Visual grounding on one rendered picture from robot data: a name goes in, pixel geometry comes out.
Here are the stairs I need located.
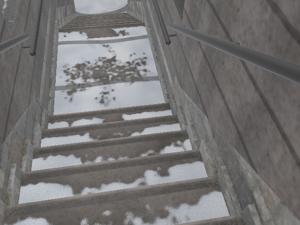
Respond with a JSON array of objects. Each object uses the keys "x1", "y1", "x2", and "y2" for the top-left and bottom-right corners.
[
  {"x1": 4, "y1": 102, "x2": 245, "y2": 225},
  {"x1": 62, "y1": 12, "x2": 142, "y2": 28}
]

